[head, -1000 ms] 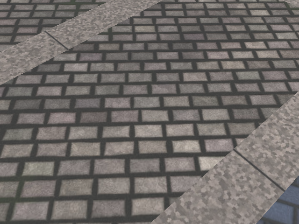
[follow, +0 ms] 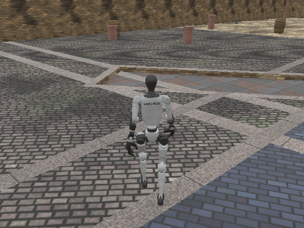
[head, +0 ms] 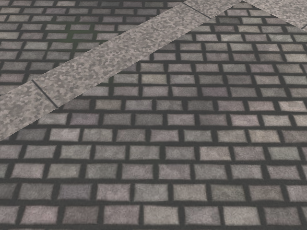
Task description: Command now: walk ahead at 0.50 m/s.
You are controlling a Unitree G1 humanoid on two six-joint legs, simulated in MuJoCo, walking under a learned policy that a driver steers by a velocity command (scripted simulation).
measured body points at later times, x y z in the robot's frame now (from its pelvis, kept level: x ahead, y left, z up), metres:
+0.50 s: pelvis +0.24 +0.00 +0.00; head +0.28 +0.00 +0.45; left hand +0.43 +0.19 -0.13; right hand +0.16 -0.22 -0.14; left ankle +0.13 +0.09 -0.72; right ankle +0.36 -0.09 -0.71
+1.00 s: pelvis +0.32 -0.01 +0.02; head +0.33 -0.03 +0.47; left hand +0.50 +0.21 -0.10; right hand +0.30 -0.29 -0.12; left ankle +0.39 +0.14 -0.68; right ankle +0.36 -0.07 -0.73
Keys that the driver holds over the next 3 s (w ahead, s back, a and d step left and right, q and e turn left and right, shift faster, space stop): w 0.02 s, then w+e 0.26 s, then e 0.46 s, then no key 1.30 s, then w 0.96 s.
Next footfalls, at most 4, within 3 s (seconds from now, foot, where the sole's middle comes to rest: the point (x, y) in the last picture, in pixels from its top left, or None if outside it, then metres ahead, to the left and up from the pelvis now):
0.52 right None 0.36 -0.10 -0.76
1.14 left None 0.40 0.10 -0.76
2.38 right None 0.43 -0.16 -0.76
2.86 left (204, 157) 0.81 -0.17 -0.76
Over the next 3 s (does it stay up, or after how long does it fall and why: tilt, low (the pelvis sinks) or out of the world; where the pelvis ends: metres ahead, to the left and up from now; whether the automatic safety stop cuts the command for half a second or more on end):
stays up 0.71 -0.18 0.01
